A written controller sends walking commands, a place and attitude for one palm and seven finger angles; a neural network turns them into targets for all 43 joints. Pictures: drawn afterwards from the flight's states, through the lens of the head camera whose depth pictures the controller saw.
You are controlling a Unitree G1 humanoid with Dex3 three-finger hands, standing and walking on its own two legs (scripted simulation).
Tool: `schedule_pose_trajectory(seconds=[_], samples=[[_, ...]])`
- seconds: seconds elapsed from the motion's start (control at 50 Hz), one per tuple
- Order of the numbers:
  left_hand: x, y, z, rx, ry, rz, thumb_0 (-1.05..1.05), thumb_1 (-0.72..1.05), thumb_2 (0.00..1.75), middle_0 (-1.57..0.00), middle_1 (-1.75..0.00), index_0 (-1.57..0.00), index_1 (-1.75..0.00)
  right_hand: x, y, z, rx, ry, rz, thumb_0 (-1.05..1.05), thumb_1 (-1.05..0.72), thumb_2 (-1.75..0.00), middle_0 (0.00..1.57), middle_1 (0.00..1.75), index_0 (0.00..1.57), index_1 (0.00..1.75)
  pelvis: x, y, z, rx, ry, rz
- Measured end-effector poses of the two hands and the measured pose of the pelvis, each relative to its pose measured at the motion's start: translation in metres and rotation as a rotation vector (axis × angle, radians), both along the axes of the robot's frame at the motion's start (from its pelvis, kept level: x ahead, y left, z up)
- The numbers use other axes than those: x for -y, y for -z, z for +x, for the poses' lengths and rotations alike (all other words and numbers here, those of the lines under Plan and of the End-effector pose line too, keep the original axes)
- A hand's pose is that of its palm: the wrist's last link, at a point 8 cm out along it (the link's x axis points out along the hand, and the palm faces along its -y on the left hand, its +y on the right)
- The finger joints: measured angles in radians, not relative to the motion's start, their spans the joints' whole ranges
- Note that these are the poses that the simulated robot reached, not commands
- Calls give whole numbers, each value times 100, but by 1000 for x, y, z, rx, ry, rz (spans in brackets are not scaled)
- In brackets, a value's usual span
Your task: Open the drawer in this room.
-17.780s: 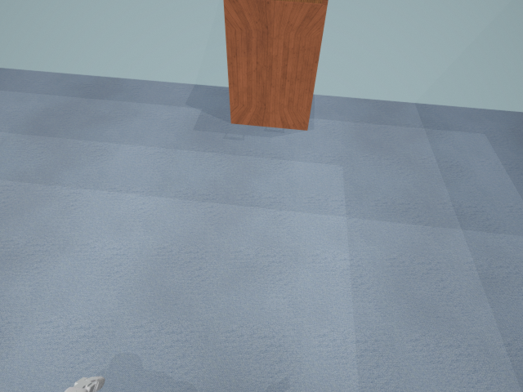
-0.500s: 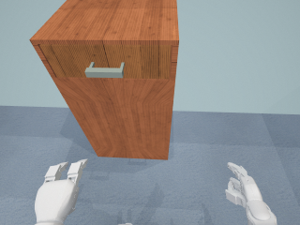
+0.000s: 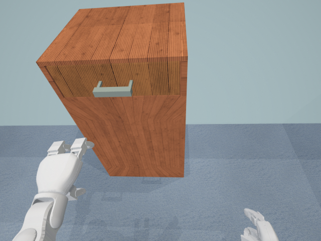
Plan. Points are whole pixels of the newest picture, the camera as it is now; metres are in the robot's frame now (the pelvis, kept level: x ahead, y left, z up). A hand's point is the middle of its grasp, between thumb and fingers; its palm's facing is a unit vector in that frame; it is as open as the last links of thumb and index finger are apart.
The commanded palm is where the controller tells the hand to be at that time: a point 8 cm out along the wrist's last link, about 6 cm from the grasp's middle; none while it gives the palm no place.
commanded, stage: raise the hand with hooked fingers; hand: left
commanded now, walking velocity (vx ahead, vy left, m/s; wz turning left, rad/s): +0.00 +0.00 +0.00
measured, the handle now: (114, 87) +0.57 +0.24 +0.05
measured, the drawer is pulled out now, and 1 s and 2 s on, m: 0.00 0.00 0.00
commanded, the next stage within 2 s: move the hooked fingers above the handle in 0.96 s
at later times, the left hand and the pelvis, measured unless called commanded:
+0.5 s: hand (52, 133) +0.30 +0.28 +0.14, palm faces +0.10 -0.06 -0.99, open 13.8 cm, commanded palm +0.27 +0.28 +0.21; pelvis +0.00 +0.03 +0.01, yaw +1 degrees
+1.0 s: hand (47, 134) +0.29 +0.28 +0.15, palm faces +0.11 -0.07 -0.99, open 13.9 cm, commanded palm +0.25 +0.28 +0.22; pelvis -0.02 +0.03 +0.02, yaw +1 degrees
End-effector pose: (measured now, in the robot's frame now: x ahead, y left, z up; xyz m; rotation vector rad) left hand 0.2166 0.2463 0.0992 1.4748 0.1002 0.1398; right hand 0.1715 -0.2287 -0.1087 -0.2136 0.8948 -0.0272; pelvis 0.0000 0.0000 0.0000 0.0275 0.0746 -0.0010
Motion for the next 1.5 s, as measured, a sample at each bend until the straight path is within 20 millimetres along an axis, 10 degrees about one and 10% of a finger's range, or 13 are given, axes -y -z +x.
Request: schedule_pose_trajectory(seconds=[0.38,0.64,0.9,1.14,1.5], samples=[[-27,-75,48,75,3,16,0,-42,33,-32,-115,-31,-114,-57,-37,50,128,-59,70,1,-91,-90,20,30,20,30,-27,-12,1,74,-15,-17],[-42,-117,62,73,43,43,-1,-49,30,-32,-120,-32,-119,-68,-30,28,56,-88,74,1,-91,-90,20,30,20,30,-36,-16,-7,92,-28,-24],[-31,-101,46,56,130,23,-1,-49,30,-32,-121,-32,-120,-46,-19,-7,-10,-51,42,1,-91,-90,20,30,20,30,-34,-16,-17,88,-21,-22],[-29,-103,45,47,59,31,-1,-49,30,-32,-121,-32,-120,-46,-24,4,44,-54,64,1,-91,-90,20,30,20,30,-25,-17,-22,98,-27,-18],[-11,-92,102,3,88,48,0,-49,30,-32,-121,-32,-120,-18,-16,-11,-15,14,31,1,-91,-90,20,30,20,30,-14,-16,-15,58,-25,-16]])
